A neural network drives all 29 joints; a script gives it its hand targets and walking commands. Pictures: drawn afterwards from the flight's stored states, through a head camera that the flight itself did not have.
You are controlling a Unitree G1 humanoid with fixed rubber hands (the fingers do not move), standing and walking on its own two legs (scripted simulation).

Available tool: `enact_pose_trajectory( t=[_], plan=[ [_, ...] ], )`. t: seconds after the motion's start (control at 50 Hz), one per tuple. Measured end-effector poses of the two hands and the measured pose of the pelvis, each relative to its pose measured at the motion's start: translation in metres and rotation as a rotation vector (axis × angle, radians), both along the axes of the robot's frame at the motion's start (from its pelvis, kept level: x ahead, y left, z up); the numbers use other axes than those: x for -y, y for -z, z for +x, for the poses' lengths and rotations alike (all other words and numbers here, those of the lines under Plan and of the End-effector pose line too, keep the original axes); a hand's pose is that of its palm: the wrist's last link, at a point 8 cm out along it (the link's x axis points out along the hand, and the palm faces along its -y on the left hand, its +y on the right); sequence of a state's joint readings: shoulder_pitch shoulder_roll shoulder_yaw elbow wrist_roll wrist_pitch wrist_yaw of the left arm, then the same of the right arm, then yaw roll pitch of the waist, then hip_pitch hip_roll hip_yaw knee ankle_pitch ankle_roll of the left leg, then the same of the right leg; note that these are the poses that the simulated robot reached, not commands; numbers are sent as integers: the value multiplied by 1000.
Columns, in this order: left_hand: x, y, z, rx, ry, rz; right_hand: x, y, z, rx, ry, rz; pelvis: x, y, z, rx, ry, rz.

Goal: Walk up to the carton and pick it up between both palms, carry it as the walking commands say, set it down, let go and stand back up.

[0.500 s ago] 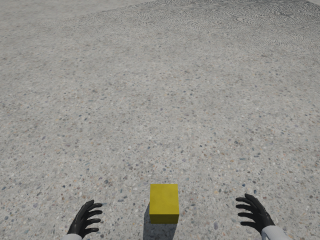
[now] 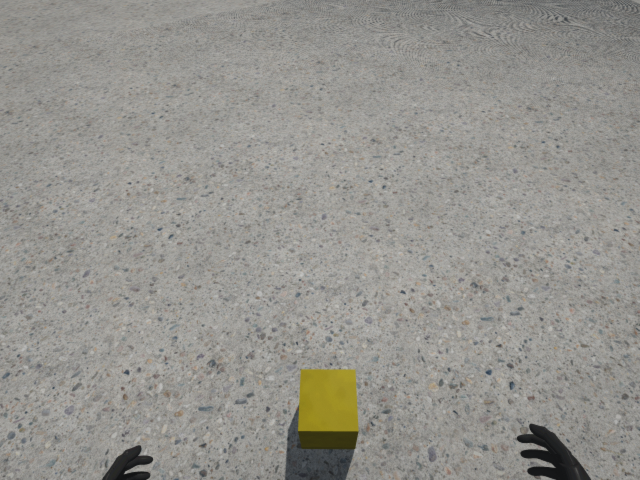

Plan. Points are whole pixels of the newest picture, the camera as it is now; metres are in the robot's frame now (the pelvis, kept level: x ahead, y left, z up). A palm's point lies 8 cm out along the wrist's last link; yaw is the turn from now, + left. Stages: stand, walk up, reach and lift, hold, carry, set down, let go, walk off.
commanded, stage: stand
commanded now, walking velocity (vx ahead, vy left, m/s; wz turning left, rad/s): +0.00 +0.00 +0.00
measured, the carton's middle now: (328, 409) +0.42 +0.01 -0.68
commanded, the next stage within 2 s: none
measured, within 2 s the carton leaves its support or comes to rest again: neither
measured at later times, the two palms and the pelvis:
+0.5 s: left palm out of the picture +0.10 +0.30 -0.09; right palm out of the picture +0.11 -0.30 -0.09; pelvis +0.00 +0.00 +0.00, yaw +0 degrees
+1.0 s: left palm out of the picture +0.07 +0.31 -0.10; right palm out of the picture +0.08 -0.30 -0.09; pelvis -0.02 +0.00 +0.01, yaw +0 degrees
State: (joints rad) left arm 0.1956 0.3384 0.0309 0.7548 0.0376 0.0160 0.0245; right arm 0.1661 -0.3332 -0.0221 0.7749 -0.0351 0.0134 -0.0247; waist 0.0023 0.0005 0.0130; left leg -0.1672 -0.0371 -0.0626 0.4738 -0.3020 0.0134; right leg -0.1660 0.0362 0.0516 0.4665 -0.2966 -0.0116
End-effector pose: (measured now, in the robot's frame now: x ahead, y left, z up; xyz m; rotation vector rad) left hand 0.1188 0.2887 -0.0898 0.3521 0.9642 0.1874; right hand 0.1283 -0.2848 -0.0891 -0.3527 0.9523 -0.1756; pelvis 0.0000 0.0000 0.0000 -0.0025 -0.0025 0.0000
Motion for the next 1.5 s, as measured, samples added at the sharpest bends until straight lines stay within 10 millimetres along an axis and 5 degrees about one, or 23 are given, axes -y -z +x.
enact_pose_trajectory(
  t=[1.5],
  plan=[
    [-23, 7, -55, -153, -61, 16, 22, 5, -54, -152, 42, -35, -2, -9, -22, 44, -7, 2]
  ],
)
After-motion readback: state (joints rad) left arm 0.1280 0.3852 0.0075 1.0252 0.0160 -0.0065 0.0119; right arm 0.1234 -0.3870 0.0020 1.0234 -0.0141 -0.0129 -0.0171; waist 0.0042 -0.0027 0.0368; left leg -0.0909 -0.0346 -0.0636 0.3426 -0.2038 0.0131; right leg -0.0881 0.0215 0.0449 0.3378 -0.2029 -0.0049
